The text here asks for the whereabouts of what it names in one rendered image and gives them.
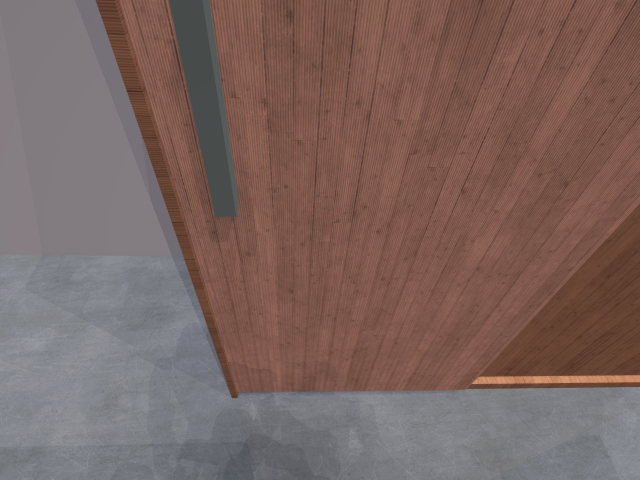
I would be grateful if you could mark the wardrobe door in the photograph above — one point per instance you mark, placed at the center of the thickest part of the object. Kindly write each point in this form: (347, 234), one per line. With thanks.
(591, 326)
(416, 178)

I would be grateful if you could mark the handle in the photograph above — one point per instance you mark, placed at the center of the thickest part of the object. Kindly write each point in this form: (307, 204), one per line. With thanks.
(196, 40)

